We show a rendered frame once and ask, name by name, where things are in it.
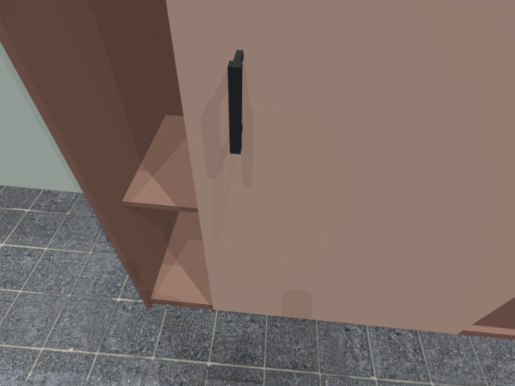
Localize wardrobe door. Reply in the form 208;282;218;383
472;298;515;329
166;0;515;335

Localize handle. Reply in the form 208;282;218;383
228;50;243;154

